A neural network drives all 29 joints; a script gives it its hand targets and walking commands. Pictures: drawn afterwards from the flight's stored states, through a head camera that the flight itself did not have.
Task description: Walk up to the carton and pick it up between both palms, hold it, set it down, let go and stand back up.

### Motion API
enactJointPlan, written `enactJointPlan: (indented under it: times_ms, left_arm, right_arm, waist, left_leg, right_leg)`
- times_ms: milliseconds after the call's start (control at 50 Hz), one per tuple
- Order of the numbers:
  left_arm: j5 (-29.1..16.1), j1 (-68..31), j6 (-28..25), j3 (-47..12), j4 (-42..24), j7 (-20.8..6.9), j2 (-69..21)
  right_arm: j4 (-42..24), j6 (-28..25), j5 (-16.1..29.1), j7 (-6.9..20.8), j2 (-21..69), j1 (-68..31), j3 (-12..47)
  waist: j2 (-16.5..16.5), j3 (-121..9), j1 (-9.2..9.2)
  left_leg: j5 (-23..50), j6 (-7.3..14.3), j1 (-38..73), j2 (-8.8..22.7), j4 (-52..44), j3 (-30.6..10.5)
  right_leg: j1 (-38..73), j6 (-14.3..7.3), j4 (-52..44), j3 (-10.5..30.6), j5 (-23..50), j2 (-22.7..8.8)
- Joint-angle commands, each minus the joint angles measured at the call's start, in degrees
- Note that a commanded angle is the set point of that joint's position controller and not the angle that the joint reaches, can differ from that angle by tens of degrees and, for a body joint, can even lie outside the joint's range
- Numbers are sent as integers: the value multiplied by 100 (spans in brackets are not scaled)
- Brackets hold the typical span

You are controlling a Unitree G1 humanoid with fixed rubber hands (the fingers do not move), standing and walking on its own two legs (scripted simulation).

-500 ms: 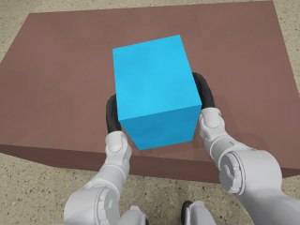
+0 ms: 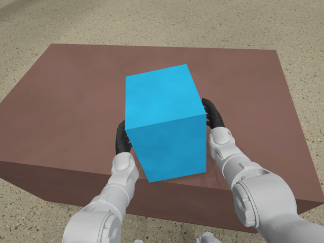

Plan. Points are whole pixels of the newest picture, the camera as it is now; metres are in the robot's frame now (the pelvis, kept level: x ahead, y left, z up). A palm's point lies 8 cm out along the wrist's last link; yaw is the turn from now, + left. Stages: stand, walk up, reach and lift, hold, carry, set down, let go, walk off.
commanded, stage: reach and lift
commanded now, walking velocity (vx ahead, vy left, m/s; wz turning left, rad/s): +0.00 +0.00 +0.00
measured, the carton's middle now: (167, 125) +0.43 +0.02 +0.03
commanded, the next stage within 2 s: none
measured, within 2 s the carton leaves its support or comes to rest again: neither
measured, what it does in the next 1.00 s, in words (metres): rises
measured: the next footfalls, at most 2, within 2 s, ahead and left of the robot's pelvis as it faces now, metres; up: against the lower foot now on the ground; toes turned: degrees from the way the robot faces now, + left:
none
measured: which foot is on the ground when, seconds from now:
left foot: down 0.00-1.00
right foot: down 0.00-1.00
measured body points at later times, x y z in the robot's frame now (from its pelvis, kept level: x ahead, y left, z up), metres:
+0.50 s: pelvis -0.01 -0.04 +0.06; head -0.04 -0.05 +0.51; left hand +0.36 +0.14 +0.16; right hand +0.41 -0.11 +0.19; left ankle -0.03 +0.16 -0.66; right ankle +0.06 -0.08 -0.66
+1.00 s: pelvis -0.02 -0.01 +0.08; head +0.00 -0.01 +0.53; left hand +0.37 +0.12 +0.15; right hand +0.37 -0.14 +0.14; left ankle -0.03 +0.16 -0.66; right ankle +0.06 -0.08 -0.66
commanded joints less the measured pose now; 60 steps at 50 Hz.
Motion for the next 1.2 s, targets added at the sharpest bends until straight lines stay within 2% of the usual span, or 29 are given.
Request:
enactJointPlan:
  times_ms: [0,40,60,100,160,200,240,260,340,380,420,440,500,540,620,640,660,700,760,800,840,860,880,900,940,1060,1100,1160,1180]
  left_arm:
    - [468,-6119,-430,-2228,-2521,-672,-3680]
    - [634,-6183,-182,-2066,-2770,-684,-3627]
    - [414,-6606,-126,-2342,-3059,-668,-3654]
    - [308,-6728,61,-2510,-3646,-601,-3639]
    - [192,-6947,344,-2849,-4378,-570,-3765]
    - [300,-6967,559,-2688,-4429,-570,-3572]
    - [511,-6713,833,-2318,-3970,-677,-3439]
    - [567,-6867,895,-2203,-4029,-716,-3419]
    - [914,-7040,1292,-1485,-3555,-990,-3086]
    - [1064,-6869,1419,-1024,-3236,-1150,-2715]
    - [1303,-6720,1496,-581,-3109,-1256,-2589]
    - [1414,-6725,1593,-465,-3041,-1302,-2503]
    - [1827,-5713,1843,220,-2423,-1490,-2172]
    - [1802,-5436,1935,106,-2401,-1566,-2268]
    - [1685,-4892,2003,-27,-2508,-1630,-2352]
    - [1611,-5094,1948,-171,-2780,-1668,-2327]
    - [1681,-4864,1951,-186,-2662,-1674,-2362]
    - [1780,-4597,1995,-233,-2844,-1687,-2310]
    - [1572,-4904,1803,-746,-3316,-1666,-2429]
    - [1324,-5188,1636,-1344,-3777,-1554,-2559]
    - [1314,-5603,1497,-1627,-4024,-1437,-2708]
    - [1402,-5250,1563,-1518,-3769,-1413,-2587]
    - [1329,-5343,1501,-1635,-4034,-1363,-2597]
    - [1244,-5503,1450,-1759,-4398,-1380,-2483]
    - [1419,-5044,1622,-1714,-4121,-1399,-2311]
    - [1139,-5001,2319,-2130,-4240,-1555,-2797]
    - [1139,-4594,2527,-2220,-4459,-1567,-2937]
    - [1163,-4113,2984,-2491,-4246,-1637,-3106]
    - [1046,-4379,3065,-2767,-4877,-1614,-3283]
  right_arm:
    - [-1543,164,-465,890,5314,-3335,1251]
    - [-1685,426,-359,873,5415,-3318,1189]
    - [-1770,576,-266,874,5445,-3427,1161]
    - [-1973,859,-67,872,5668,-3371,1383]
    - [-2758,1206,47,792,5875,-3408,1420]
    - [-2851,1419,88,728,5898,-3230,1427]
    - [-2586,1651,88,679,5834,-3026,1146]
    - [-2550,1732,176,673,5812,-3144,1081]
    - [-1860,1985,-67,673,5553,-3023,150]
    - [-1942,2008,-193,636,5552,-3033,-79]
    - [-1935,1956,-174,721,5542,-2980,-228]
    - [-1956,1940,-281,726,5406,-3066,-568]
    - [-2277,1814,-405,769,5112,-2876,-689]
    - [-2425,1679,-690,800,4795,-2897,-922]
    - [-3476,1406,-879,798,4642,-2845,-474]
    - [-3701,1327,-890,781,4743,-2929,-418]
    - [-3861,1273,-953,798,4631,-3013,-334]
    - [-4296,1165,-935,782,4731,-2972,52]
    - [-4874,997,-983,703,4795,-3085,466]
    - [-5350,883,-858,660,5030,-3275,1046]
    - [-5402,891,-798,660,5216,-3406,1161]
    - [-5480,956,-827,617,5224,-3221,1273]
    - [-5645,950,-688,634,5195,-3235,1482]
    - [-5661,1008,-664,564,5435,-2943,1637]
    - [-5711,1196,-573,485,5415,-2684,1816]
    - [-6032,1662,-196,274,5219,-2975,1777]
    - [-6348,1861,65,258,5272,-2846,2028]
    - [-6434,2109,186,156,4973,-2932,1946]
    - [-6450,2188,367,153,4998,-2771,2017]
  waist:
    - [-660,-4238,-285]
    - [-638,-4082,-126]
    - [-485,-4086,-385]
    - [-341,-3893,-303]
    - [-145,-4369,-444]
    - [-240,-4145,-335]
    - [-289,-3374,-422]
    - [-246,-3236,-314]
    - [-72,-2031,-586]
    - [-237,-1840,-595]
    - [-309,-1627,-333]
    - [-301,-1451,-458]
    - [-556,-723,-171]
    - [-613,-714,-392]
    - [-1003,-835,-346]
    - [-864,-1078,-421]
    - [-993,-909,-469]
    - [-1045,-1040,-263]
    - [-942,-1936,-449]
    - [-988,-3005,-396]
    - [-701,-3157,-399]
    - [-857,-2951,-255]
    - [-825,-3248,-230]
    - [-849,-3468,-293]
    - [-780,-3088,-184]
    - [-809,-2564,-553]
    - [-814,-2492,-471]
    - [-792,-1901,-703]
    - [-540,-1893,-787]
  left_leg:
    - [2631,64,-63,-723,-1125,257]
    - [2432,93,19,-769,-1314,227]
    - [2409,57,61,-755,-1398,198]
    - [2545,16,313,-773,-1461,174]
    - [2588,-11,610,-848,-1771,90]
    - [2689,-32,653,-864,-1922,132]
    - [2523,0,606,-867,-2225,117]
    - [2336,-12,601,-859,-2349,117]
    - [1598,35,902,-810,-3141,108]
    - [1364,109,877,-815,-3455,155]
    - [1488,167,1009,-797,-3740,187]
    - [1452,203,1179,-778,-3826,187]
    - [1259,279,1354,-726,-4235,272]
    - [1475,333,1795,-710,-4337,322]
    - [1425,452,1890,-671,-4572,431]
    - [1545,488,2018,-689,-4527,449]
    - [1452,536,2020,-665,-4626,462]
    - [1548,608,1992,-723,-4691,506]
    - [1552,601,1918,-737,-4618,409]
    - [1666,562,1713,-769,-4456,354]
    - [1610,541,1526,-759,-4349,324]
    - [1467,515,1384,-742,-4311,335]
    - [1505,547,1412,-718,-4305,287]
    - [1509,529,1507,-775,-4227,318]
    - [1403,512,1489,-828,-4202,368]
    - [1628,485,1970,-824,-4270,246]
    - [2166,472,2339,-840,-4285,303]
    - [2506,431,2755,-817,-4319,164]
    - [2908,344,3182,-784,-4249,136]
  right_leg:
    - [5614,549,-413,1065,3432,498]
    - [5757,554,-524,1160,3134,437]
    - [5757,572,-555,1064,3174,431]
    - [5782,601,-658,1054,3068,484]
    - [6069,606,-917,1205,3056,464]
    - [6288,619,-1076,1313,3195,372]
    - [6556,681,-1300,1245,3205,289]
    - [6736,728,-1454,1347,2911,206]
    - [7196,906,-2051,1323,2366,-79]
    - [7696,1045,-2377,1588,2294,-286]
    - [7876,1110,-2545,1508,2394,-334]
    - [7868,1119,-2664,1456,2272,-325]
    - [8211,1263,-3129,1490,1925,-474]
    - [8056,1191,-3271,1322,1850,-380]
    - [8228,1241,-3498,1266,1642,-321]
    - [8139,1215,-3514,1326,1555,-332]
    - [7997,1190,-3504,1197,1422,-215]
    - [8241,1187,-3552,1343,1577,-285]
    - [8167,1184,-3570,1478,1289,-290]
    - [8181,1173,-3415,1523,1585,-258]
    - [7929,1112,-3288,1574,1403,-250]
    - [8051,1163,-3366,1683,1206,-340]
    - [8112,1177,-3373,1774,1123,-381]
    - [8211,1203,-3350,1743,1210,-380]
    - [8299,1217,-3436,1821,1298,-476]
    - [8299,1170,-3523,1524,1981,-327]
    - [8392,1123,-3438,1306,2851,-149]
    - [8117,963,-3469,1014,3357,83]
    - [7922,896,-3414,867,3532,232]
